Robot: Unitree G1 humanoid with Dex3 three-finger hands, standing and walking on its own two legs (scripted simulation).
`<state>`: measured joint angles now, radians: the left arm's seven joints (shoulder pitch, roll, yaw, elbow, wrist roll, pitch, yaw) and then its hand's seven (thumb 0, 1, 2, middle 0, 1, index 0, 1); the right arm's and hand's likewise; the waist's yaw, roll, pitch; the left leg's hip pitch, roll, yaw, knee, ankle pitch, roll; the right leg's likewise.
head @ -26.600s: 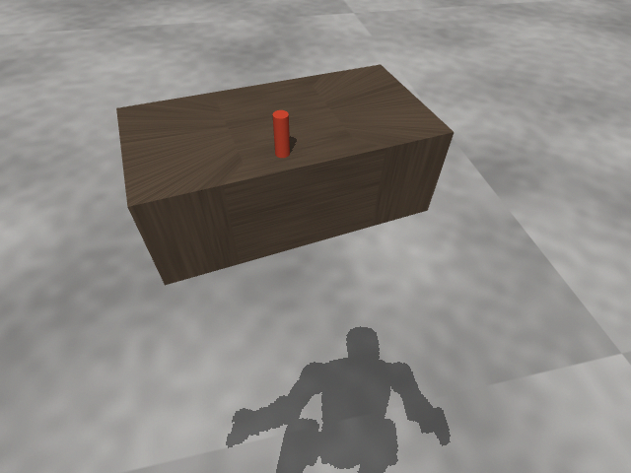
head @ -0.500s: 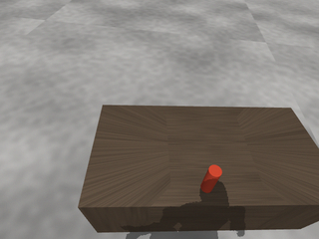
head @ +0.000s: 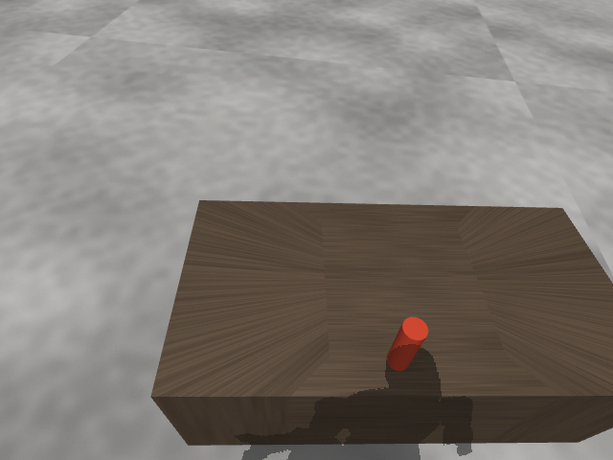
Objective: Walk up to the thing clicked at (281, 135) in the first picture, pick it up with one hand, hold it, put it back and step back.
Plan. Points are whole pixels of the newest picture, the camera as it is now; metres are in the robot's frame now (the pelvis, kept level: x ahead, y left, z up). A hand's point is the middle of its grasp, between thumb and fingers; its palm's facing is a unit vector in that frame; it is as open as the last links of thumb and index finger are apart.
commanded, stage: stand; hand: right
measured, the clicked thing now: (405, 345) +0.41 -0.23 -0.28
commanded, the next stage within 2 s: step back in 0.74 s
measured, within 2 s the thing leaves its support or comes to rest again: neither
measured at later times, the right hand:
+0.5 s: hand out of the picture +0.07 -0.25 -0.15, palm faces -0.01 +0.94 -0.35, open 7.4 cm
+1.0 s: hand out of the picture +0.07 -0.29 -0.17, palm faces -0.03 +0.93 -0.36, open 7.4 cm
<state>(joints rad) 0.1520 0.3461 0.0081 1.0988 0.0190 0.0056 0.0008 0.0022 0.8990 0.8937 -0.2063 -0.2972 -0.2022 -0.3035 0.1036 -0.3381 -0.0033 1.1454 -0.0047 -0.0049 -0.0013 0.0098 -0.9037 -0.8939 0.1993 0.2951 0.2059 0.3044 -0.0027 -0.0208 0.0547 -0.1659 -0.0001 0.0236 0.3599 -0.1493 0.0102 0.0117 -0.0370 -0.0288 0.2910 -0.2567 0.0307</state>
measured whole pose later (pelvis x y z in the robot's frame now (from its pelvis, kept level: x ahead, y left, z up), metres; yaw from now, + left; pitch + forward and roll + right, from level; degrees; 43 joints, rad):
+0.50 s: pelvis +0.00 +0.00 +0.00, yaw +0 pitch -3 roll +0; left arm 0.16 0.35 0.01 1.10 0.02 0.00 0.00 0.00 0.90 0.89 -0.21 -0.30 -0.20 -0.30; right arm 0.11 -0.34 -0.01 1.15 0.00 -0.01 0.00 0.01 -0.90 -0.89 0.20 0.30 0.21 0.30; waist 0.00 -0.02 0.05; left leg -0.17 0.00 0.02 0.35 -0.14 0.01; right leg 0.01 -0.04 -0.04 0.30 -0.25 0.03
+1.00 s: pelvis -0.06 -0.03 -0.02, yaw +1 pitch -1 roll +0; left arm 0.12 0.38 0.07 0.96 0.00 0.04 0.00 0.00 0.90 0.89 -0.21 -0.30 -0.20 -0.30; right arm 0.04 -0.39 -0.06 0.96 -0.01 0.06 0.00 0.01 -0.90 -0.89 0.20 0.30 0.21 0.30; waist 0.01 0.03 0.16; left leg -0.39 0.03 -0.01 0.57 -0.16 0.00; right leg -0.26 0.01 -0.01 0.71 -0.42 -0.04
